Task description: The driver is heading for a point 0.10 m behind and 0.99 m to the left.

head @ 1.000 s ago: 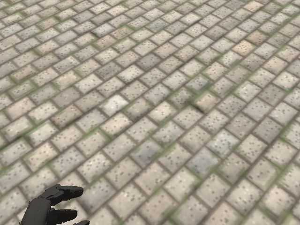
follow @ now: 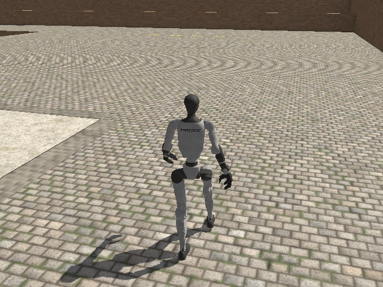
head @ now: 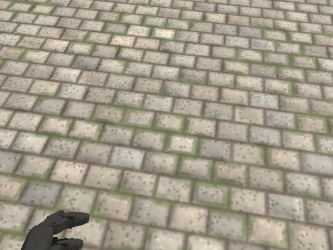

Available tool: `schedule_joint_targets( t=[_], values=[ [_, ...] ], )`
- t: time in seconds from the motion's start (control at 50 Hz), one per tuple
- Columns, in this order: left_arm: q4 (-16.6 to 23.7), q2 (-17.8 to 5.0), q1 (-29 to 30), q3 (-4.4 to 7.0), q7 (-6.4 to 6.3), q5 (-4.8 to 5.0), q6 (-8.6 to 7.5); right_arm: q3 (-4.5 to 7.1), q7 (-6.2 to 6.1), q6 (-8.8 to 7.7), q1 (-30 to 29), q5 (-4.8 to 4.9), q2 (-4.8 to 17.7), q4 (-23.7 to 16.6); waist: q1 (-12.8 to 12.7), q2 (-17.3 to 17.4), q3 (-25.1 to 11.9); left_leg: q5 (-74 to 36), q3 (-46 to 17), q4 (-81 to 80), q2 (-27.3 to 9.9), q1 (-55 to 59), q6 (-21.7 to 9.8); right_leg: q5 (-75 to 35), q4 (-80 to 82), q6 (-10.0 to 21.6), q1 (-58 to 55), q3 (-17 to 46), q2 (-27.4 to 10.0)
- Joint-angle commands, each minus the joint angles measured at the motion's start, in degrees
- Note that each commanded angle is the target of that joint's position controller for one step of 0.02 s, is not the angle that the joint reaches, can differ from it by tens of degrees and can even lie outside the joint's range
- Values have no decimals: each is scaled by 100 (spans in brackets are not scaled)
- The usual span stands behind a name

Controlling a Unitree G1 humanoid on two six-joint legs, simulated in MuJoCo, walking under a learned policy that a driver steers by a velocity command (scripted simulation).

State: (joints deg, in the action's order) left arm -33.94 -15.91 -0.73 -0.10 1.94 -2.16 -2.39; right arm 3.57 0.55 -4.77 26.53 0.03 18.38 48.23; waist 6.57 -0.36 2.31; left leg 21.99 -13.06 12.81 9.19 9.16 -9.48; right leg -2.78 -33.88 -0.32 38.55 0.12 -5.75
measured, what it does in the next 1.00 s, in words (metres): walks ahead, turning left: right foot, then left foot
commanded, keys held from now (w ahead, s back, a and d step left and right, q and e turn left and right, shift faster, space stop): w+shift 0.16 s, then shift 0.16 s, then q+shift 0.44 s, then w+q+shift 0.24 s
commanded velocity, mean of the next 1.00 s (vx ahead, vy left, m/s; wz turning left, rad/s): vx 0.48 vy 0.00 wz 0.57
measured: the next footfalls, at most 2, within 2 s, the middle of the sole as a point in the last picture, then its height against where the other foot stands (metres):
right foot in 0.06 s outside the picture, level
left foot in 0.46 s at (136, 209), level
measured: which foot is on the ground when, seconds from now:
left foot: down 0.00-0.08, up 0.10-0.44, down 0.46-0.92, up 0.94-1.00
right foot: up 0.00-0.04, down 0.06-0.46, up 0.48-0.90, down 0.92-1.00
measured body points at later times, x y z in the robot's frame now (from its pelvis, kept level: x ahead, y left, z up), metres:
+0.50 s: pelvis +0.43 -0.01 -0.01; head +0.47 +0.02 +0.43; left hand +0.41 +0.28 -0.15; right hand +0.69 -0.21 -0.09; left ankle +0.58 +0.08 -0.73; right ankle +0.25 -0.15 -0.66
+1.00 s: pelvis +0.63 -0.01 +0.01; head +0.64 +0.00 +0.46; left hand +0.61 +0.31 -0.07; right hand +0.92 -0.16 -0.07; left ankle +0.58 +0.09 -0.68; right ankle +0.72 -0.10 -0.72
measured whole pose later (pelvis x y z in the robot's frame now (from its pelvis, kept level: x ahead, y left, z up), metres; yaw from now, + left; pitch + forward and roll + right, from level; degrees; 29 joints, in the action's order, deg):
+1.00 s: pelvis +0.63 -0.01 +0.01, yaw +35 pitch +2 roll -1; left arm -38.0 -17.0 -10.0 3.6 -0.9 -1.5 -2.8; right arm 4.3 -0.2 1.6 12.9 -1.0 18.1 34.9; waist 0.5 0.2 -1.6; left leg 23.0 -12.4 53.8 9.5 -27.8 -3.0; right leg 13.0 -28.8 0.6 17.7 4.7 3.2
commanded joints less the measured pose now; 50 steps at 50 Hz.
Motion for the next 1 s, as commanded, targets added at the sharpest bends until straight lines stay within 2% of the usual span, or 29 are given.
schedule_joint_targets(
  t=[0.02, 0.06, 0.08, 0.1, 0.12, 0.14, 0.16, 0.2, 0.24, 0.28, 0.3, 0.32, 0.38, 0.44, 0.46, 0.48, 0.5, 0.52, 0.56, 0.62, 0.7, 0.78, 0.82, 0.88, 0.92, 0.94, 0.96, 0.98, 1.0],
  values=[
    [101, -856, -582, 320, -104, 14, -92, 240, -80, -83, -104, -63, 1176, -139, -652, 312, -460, -6491, -395, 1010, -1389, -689, -177, 612, 126, 342, -2228, -396, 732],
    [-479, -1257, -2813, 545, -311, 58, -84, 220, -79, -53, -622, -243, 1133, -150, -1947, 355, -1341, -5999, -78, 3824, -1109, -1854, 26, 1560, -9, 522, -4643, -113, 373],
    [-589, -1911, -3407, 729, -347, -181, -124, 13, -59, -105, -73, -20, 237, -392, -1674, -1282, -2177, -2412, 388, 6582, -252, -3688, 317, 3679, 420, 1209, -6200, 2658, -1305],
    [-663, -1701, -3033, 704, -205, -99, -109, -99, -37, -170, -6, -15, 193, -437, -1362, -1867, -2327, 147, 243, 7116, 80, -4661, 271, 4323, 1798, 1411, -6183, 5098, -1736],
    [-574, -1190, -2259, 631, -155, -39, -111, -71, -69, -127, -561, -87, 443, -430, -1185, -1043, -1161, -362, 321, 7126, -491, -5119, 209, 4491, 1877, 1406, -5287, 4352, -1594],
    [-617, -815, -2016, 557, -121, 3, -136, -91, -10, -99, -980, -164, 516, -475, -1128, -163, -691, -699, 415, 6829, -741, -5009, 211, 3898, 1873, 1387, -4481, 3522, -1410],
    [-750, -614, -2012, 492, -116, -32, -157, -108, 57, -70, -1344, -221, 432, -575, -1060, 152, -336, -686, 450, 6535, -869, -4903, 201, 3325, 1956, 1261, -3870, 2846, -1123],
    [-1050, -346, -2120, 353, -116, -23, -269, -193, 122, 47, -1347, -261, 129, -650, -741, -65, 126, -389, 398, 6239, -895, -4767, 350, 1201, 2056, 1257, -3108, 2066, -998],
    [-1261, -471, -2187, 340, -60, 111, -416, -247, 109, 95, -1436, -259, -9, -740, -535, -143, 321, -324, 526, 5493, -840, -4776, 517, -1528, 2156, 1190, -2883, 1202, -964],
    [-1307, -600, -1852, 333, -19, 159, -471, -330, 156, 60, -1824, -277, -72, -958, -378, -413, 319, -1059, 990, 3877, -852, -4293, 639, -2665, 2293, 963, -2530, 181, -496],
    [-1024, -684, -1186, 362, -161, 418, -520, -299, 137, -45, -1816, 189, -35, -898, -346, -650, 124, -1617, 1168, 3087, -934, -3879, 736, -2404, 2216, 866, -2450, -120, -138],
    [-1069, -828, -1444, 391, -243, 484, -558, -352, 187, -115, -2193, 157, -74, -956, -558, -548, -90, -2362, 1325, 2485, -848, -3344, 830, -2267, 2254, 870, -2383, -170, -117],
    [-1192, -1253, -1801, 526, -377, 337, -546, -215, 269, -97, -2349, 43, 175, -1048, -576, -569, -381, -3425, 1254, 1757, -599, -2729, 708, -2297, 2133, 621, -3082, -355, -362],
    [-972, -1212, -1509, 535, -484, 322, -273, 151, 241, 24, -841, 1, 716, -672, 138, -579, -994, -3110, 1487, 1749, -249, -1262, 433, -3083, -173, 143, -3115, -721, -92],
    [-842, -1113, -1470, 504, -503, 293, -222, 260, 158, 80, -298, 25, 931, -605, 368, -91, -1068, -3836, 843, 1463, -645, -554, 131, -1712, -1843, -136, -2385, -697, 231],
    [-719, -339, -2222, 300, -415, -27, -226, 259, 69, 111, -559, -41, 1340, -742, -476, 1765, -1285, -7003, -877, 2109, -1867, 519, -593, 4132, -4238, -440, -757, -526, 1093],
    [-593, -434, -2953, 178, -304, 227, -270, 269, 115, 72, -812, -204, 1395, -1050, -636, 1723, -2837, -6007, -3188, 1401, -2968, 1338, -1793, 4246, -5673, -436, -39, 607, 1295],
    [-559, -943, -2412, 289, -299, 272, -264, 294, 122, 125, -1386, -72, 1100, -1405, -460, 644, -2615, -4514, -2869, 1104, -2556, 763, -1560, 3600, -5438, -282, -7, 851, 922],
    [-331, -988, -1403, 342, -424, 144, -171, 183, 90, 208, -1737, 189, 703, -1448, -623, -395, -1347, -3545, -1987, 787, -1882, -952, -1006, 2979, -4504, -260, -67, 775, 651],
    [-110, -885, -1222, 348, -455, 91, -44, 223, -12, 290, -1768, 87, 686, -1435, -911, 168, -932, -4161, -1578, 646, -1473, -2097, -832, 2852, -3389, -353, -613, 800, 641],
    [47, -613, -709, 302, -449, 93, 32, 359, -248, 501, -1670, 136, 974, -1459, -883, 166, -1244, -4526, -1533, 873, -1210, -2405, -542, 2266, -2059, -547, -875, 734, 942],
    [139, -585, -238, 346, -413, 192, 99, 383, -388, 703, -1690, 212, 937, -1574, -734, 465, -1257, -1930, -1768, 794, -892, -2544, -103, 1562, -1194, -558, -1152, 891, 1063],
    [198, -538, 62, 351, -353, 270, 59, 350, -367, 715, -1682, 211, 846, -1677, -545, 765, -948, 518, -2130, 473, -821, -2837, -120, 1534, -538, -483, -1448, 880, 1059],
    [134, -660, -166, 495, -290, 405, -108, 305, -286, 681, -1633, 157, 694, -1742, -651, 1006, -701, 1473, -2499, 811, -848, -3297, -104, 1772, 438, -339, -2587, 907, 928],
    [-82, -891, -1147, 657, -322, 391, -164, 163, -223, 653, -1351, 189, 272, -1701, -1010, 182, -1099, 2084, -1494, 2632, -342, -4333, 348, 2452, 1218, 103, -4396, 1437, -148],
    [-76, -1271, -1519, 704, -300, 154, -160, 72, -208, 578, -1470, 268, 19, -1965, -1025, -1061, -1067, 1599, -409, 3885, 206, -5642, 490, 4254, 1824, 664, -4966, 3317, -1200],
    [-19, -1340, -1195, 766, -271, 46, -254, 102, -173, 439, -1684, 246, 350, -2164, -851, -1383, -481, 631, -276, 4558, -455, -6409, 627, 5025, 2214, 959, -4457, 4354, -1695],
    [-121, -1142, -1179, 666, -311, -140, -64, 254, 35, 432, -2300, -480, 938, -2055, -1057, -333, -158, 64, 170, 4975, -417, -6228, 691, 5282, 2347, 898, -3827, 3963, -1581],
    [-128, -1082, -1132, 641, -313, -97, 3, 266, 162, 441, -2225, -506, 793, -2050, -890, -145, 74, -279, 220, 5178, -527, -6205, 754, 4738, 2282, 748, -3518, 3261, -1341]
  ],
)
Velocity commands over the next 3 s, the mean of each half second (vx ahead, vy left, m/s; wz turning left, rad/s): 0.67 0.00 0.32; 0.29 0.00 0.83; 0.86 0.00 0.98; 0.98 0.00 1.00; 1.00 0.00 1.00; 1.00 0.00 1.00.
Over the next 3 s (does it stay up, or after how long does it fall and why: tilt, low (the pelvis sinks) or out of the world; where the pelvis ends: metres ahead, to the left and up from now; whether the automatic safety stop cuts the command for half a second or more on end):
stays up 0.65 1.56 0.00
